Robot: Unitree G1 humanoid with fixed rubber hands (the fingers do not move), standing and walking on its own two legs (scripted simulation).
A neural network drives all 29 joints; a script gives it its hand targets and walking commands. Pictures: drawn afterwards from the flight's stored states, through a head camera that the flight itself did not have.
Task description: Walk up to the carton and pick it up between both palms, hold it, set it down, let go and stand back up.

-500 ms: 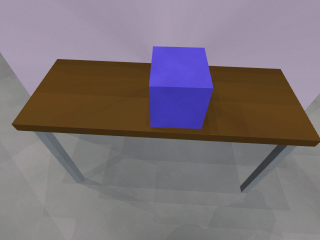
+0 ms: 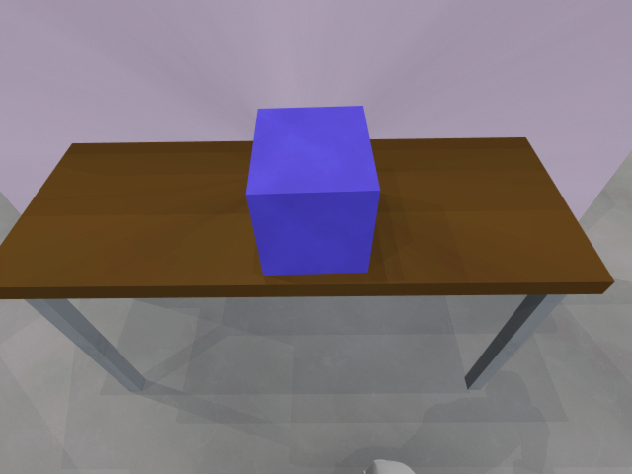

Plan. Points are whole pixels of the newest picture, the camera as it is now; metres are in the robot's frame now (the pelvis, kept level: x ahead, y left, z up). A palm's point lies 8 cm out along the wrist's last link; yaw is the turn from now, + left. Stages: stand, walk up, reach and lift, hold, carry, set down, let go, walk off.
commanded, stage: walk up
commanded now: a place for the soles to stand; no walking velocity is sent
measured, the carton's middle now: (312, 190) +0.59 -0.01 +0.00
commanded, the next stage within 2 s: none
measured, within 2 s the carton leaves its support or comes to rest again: neither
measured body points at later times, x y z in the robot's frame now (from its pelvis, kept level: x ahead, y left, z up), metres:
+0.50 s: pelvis +0.10 -0.03 -0.01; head +0.13 -0.01 +0.44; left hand +0.12 +0.20 -0.17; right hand +0.16 -0.26 -0.15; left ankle +0.13 +0.10 -0.73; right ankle +0.09 -0.14 -0.73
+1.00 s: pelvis +0.08 -0.01 +0.00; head +0.10 -0.02 +0.45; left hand +0.15 +0.24 -0.14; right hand +0.14 -0.27 -0.15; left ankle +0.13 +0.10 -0.73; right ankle +0.09 -0.14 -0.73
